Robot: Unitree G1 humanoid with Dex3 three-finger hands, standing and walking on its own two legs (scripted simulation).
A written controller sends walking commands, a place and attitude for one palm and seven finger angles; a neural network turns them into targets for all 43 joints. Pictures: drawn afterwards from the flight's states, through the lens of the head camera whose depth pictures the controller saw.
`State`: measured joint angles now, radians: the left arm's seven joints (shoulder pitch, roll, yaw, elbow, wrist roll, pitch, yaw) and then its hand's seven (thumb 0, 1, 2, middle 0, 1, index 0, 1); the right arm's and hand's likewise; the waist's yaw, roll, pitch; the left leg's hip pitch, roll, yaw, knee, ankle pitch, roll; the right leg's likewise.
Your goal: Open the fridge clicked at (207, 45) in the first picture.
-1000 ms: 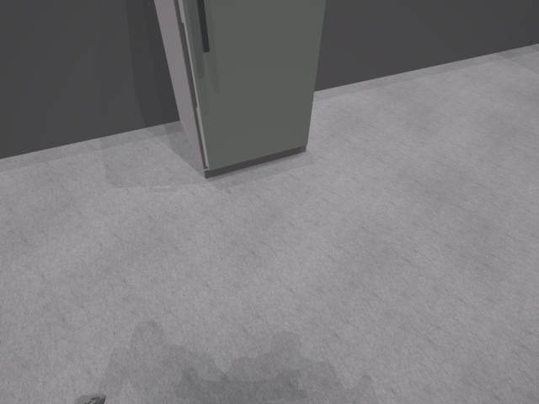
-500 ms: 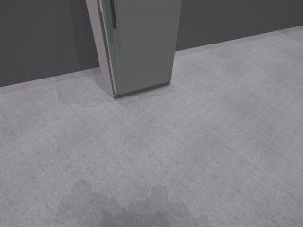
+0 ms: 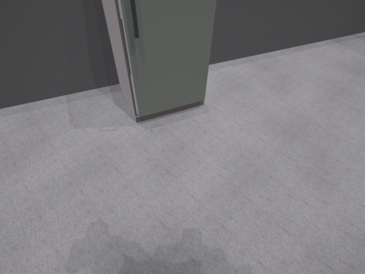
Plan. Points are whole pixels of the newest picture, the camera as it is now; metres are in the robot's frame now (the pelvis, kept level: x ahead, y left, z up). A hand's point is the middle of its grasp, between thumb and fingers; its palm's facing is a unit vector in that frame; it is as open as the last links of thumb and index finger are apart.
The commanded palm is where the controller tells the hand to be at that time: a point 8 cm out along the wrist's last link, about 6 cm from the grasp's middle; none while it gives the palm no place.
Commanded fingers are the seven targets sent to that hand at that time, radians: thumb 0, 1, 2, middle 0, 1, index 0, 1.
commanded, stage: look at it before walking up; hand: left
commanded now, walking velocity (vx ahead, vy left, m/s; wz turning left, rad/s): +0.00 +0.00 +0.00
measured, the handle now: (131, 2) +1.31 +0.34 +0.12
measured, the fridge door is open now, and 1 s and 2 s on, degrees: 0 0 0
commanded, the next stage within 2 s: walk to a spot facing it in 0.44 s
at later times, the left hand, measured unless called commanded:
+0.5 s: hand out of the picture +0.06 +0.25 -0.16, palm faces -0.02 -0.94 -0.33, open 7.4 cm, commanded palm none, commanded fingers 0.00 0.90 0.90 -0.20 -0.30 -0.20 -0.30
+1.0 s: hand out of the picture +0.08 +0.19 -0.20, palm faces -0.11 -0.98 -0.15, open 7.4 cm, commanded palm none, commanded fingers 0.00 0.90 0.90 -0.20 -0.30 -0.20 -0.30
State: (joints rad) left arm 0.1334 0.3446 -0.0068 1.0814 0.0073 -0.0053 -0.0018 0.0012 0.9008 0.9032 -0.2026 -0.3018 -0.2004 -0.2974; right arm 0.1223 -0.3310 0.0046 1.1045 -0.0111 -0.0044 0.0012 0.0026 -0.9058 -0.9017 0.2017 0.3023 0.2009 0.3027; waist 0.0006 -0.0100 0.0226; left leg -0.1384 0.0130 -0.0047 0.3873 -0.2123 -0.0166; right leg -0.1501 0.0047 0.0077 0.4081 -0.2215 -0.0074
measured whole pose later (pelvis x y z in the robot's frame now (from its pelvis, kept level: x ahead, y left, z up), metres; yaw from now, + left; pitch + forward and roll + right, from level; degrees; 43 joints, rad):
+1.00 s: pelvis +0.10 +0.01 -0.02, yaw -8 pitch -1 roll +0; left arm 0.37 0.18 0.03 1.11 0.02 0.02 -0.02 0.00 0.90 0.90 -0.20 -0.30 -0.20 -0.30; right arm 0.38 -0.16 -0.01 1.09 -0.03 -0.08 -0.03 0.00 -0.91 -0.90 0.20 0.30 0.20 0.30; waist -0.02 -0.04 0.02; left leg -0.05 0.04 0.13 0.54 -0.48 -0.01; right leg -0.41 0.01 -0.01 1.07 -0.47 -0.04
